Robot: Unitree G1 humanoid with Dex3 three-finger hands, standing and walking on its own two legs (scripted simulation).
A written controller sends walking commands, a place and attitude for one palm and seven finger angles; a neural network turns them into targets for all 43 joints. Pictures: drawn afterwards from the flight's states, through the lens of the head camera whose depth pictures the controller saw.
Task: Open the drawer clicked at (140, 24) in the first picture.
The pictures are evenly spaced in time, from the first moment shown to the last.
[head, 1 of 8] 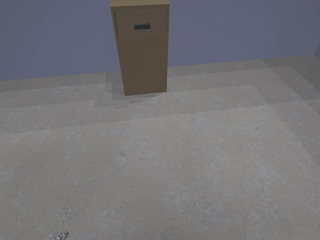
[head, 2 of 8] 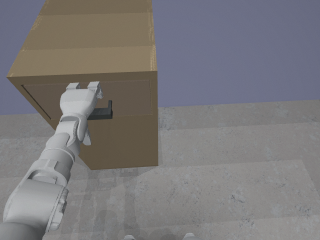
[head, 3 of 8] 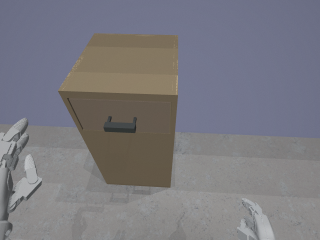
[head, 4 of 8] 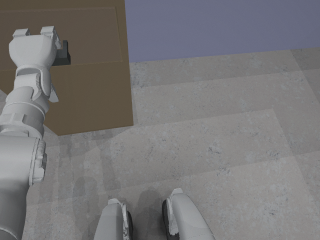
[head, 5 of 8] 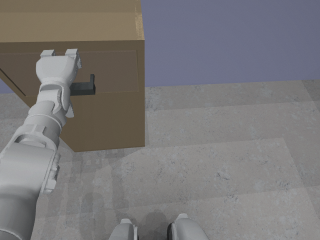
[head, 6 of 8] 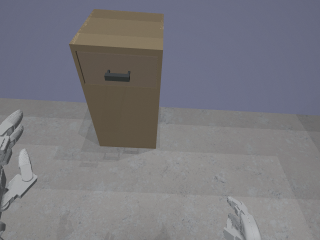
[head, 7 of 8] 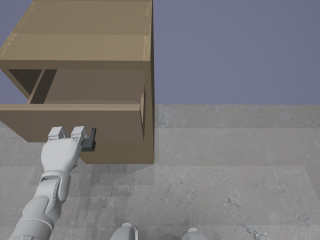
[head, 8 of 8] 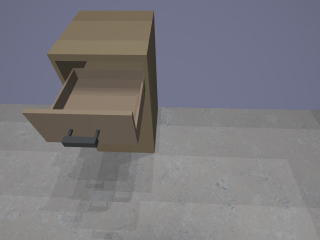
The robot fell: no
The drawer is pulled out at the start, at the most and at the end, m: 0.00 0.30 0.30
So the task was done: yes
